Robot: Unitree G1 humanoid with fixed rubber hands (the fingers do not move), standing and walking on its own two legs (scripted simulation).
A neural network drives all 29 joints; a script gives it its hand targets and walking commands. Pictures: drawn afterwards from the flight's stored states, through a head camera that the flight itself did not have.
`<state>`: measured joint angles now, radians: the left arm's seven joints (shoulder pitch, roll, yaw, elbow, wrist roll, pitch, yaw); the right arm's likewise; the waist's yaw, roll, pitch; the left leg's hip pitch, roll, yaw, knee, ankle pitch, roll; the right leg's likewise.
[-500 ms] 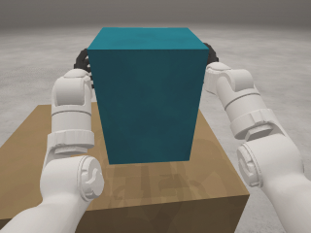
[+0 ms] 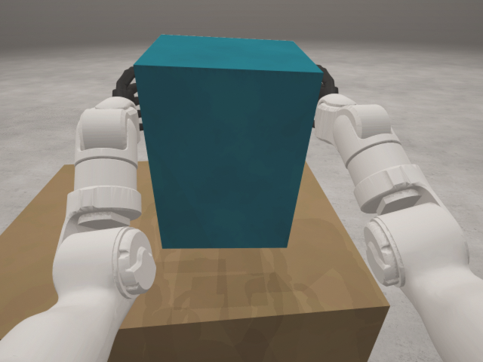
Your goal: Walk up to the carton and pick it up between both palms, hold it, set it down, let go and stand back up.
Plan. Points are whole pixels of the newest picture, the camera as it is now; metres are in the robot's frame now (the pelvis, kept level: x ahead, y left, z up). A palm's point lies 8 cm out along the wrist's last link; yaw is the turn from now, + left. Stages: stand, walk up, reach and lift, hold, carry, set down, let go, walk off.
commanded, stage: hold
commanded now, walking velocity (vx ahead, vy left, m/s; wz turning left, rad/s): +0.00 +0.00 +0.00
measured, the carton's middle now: (226, 146) +0.37 +0.00 +0.27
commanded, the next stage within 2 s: none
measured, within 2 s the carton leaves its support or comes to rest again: neither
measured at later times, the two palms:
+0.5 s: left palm (129, 116) +0.37 +0.14 +0.33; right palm (327, 109) +0.36 -0.16 +0.33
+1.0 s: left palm (124, 115) +0.38 +0.15 +0.33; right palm (322, 104) +0.36 -0.15 +0.34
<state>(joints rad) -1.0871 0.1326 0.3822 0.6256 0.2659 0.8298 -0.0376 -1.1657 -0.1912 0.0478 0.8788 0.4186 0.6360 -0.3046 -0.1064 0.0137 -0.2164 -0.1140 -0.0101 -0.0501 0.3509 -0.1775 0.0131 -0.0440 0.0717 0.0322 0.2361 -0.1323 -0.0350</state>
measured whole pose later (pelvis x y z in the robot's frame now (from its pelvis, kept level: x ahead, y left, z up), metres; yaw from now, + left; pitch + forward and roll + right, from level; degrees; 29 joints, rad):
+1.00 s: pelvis +0.00 -0.01 +0.00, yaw +1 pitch -3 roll -1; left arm -1.08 0.15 0.35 0.57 0.24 0.86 -0.04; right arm -1.20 -0.19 0.04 0.86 0.44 0.66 -0.32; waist -0.12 -0.01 -0.19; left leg -0.12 -0.01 -0.07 0.36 -0.18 0.00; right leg -0.05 0.07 0.02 0.24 -0.13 -0.04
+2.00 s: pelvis +0.00 +0.00 +0.00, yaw +1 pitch -4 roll -1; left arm -1.03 0.13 0.36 0.53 0.25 0.87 -0.04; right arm -1.13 -0.19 0.06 0.81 0.45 0.66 -0.33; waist -0.12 -0.01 -0.21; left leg -0.11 -0.01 -0.07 0.36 -0.18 0.01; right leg -0.03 0.07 0.02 0.23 -0.13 -0.04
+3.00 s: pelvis +0.00 +0.00 +0.00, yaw +0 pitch -4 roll -1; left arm -1.03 0.12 0.35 0.55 0.24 0.85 -0.02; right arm -1.13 -0.19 0.06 0.83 0.44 0.65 -0.31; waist -0.12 0.00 -0.22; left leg -0.11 -0.01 -0.06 0.36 -0.18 0.01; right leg -0.03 0.07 0.03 0.23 -0.13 -0.04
